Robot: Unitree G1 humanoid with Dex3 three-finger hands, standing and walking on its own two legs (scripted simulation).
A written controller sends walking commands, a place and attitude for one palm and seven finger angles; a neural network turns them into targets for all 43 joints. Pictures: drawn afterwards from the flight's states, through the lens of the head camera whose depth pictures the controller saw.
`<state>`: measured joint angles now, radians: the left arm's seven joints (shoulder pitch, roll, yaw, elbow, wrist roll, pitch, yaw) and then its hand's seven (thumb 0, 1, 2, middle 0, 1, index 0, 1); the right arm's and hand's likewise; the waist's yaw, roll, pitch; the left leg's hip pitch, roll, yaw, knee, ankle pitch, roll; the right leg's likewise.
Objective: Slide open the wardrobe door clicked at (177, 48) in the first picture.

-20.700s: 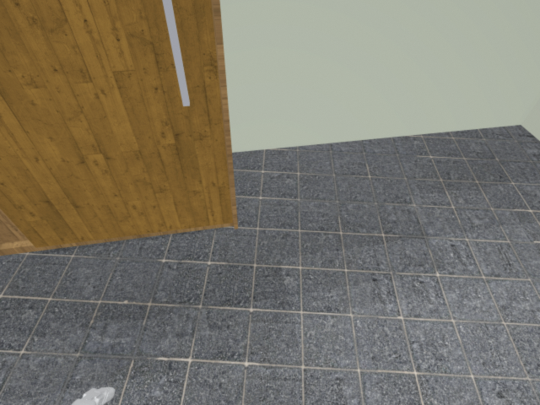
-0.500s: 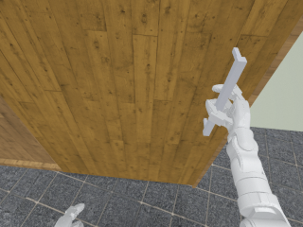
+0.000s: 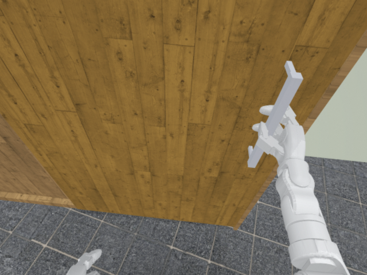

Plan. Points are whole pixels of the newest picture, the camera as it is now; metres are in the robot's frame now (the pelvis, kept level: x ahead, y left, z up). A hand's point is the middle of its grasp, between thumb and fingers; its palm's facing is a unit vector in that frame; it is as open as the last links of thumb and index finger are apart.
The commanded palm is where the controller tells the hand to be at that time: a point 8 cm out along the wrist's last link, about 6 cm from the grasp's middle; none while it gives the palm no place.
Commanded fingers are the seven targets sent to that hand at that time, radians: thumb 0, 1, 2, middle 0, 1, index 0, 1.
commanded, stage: grip the handle and tug to test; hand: right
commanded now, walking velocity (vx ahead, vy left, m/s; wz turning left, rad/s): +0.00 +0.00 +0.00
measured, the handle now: (267, 123) +0.45 -0.15 +0.10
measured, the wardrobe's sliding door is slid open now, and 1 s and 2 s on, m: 0.00 0.00 0.01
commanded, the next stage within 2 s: tug the door sideways, standing still in 0.30 s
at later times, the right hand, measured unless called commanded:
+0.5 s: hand (261, 138) +0.39 -0.13 +0.11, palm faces +0.04 +1.00 +0.00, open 5.8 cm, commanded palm +0.37 -0.16 +0.11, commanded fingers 0.00 -0.90 -0.90 0.45 1.40 0.45 1.40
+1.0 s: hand (259, 137) +0.39 -0.12 +0.11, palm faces +0.11 +0.99 -0.02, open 5.8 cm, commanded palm +0.37 -0.11 +0.11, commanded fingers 0.00 -0.90 -0.90 0.45 1.40 0.45 1.40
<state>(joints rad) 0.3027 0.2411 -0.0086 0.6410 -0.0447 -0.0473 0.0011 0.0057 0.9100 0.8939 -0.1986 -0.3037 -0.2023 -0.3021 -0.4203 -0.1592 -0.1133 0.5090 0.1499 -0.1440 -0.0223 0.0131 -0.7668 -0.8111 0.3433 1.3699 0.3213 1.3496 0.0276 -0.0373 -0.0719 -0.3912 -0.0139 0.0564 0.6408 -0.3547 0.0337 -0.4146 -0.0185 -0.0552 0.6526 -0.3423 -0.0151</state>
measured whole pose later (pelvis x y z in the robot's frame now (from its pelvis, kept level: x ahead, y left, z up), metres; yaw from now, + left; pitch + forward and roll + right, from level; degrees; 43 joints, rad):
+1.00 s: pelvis +0.02 -0.01 +0.00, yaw -4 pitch +7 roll +1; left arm 0.27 0.22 -0.02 0.62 -0.02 -0.01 0.00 0.00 0.91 0.89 -0.20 -0.30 -0.20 -0.30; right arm -0.40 -0.08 0.02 0.35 0.11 -0.02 -0.14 0.02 -0.79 -0.84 0.29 1.39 0.26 1.39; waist -0.01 -0.05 -0.07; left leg -0.37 0.01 0.10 0.65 -0.39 0.02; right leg -0.43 0.02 0.01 0.69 -0.37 -0.02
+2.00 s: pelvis +0.01 +0.05 +0.00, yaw -5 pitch -2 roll +0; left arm 0.12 0.23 0.03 0.64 -0.03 0.01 0.06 0.01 0.91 0.89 -0.20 -0.30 -0.20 -0.30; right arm -0.53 -0.16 0.05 0.38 0.10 -0.13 -0.14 0.00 -0.77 -0.86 0.40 1.40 0.26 1.40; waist -0.08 0.01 0.20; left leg -0.40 -0.04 0.03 1.01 -0.44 0.04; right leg -0.29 -0.05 -0.10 0.66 -0.34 -0.02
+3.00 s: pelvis +0.10 +0.21 +0.00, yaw -5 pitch -4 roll +0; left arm 0.00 0.18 -0.03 0.58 -0.04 -0.09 0.01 0.01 0.91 0.89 -0.20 -0.30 -0.21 -0.30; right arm -0.09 -0.07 0.01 -0.17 0.06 -0.07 -0.23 0.02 -0.79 -0.84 0.39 1.40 0.23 1.38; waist -0.10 -0.06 0.32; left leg -0.28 0.07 0.10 0.60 -0.23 0.00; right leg -0.30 -0.08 -0.02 0.82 -0.50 0.03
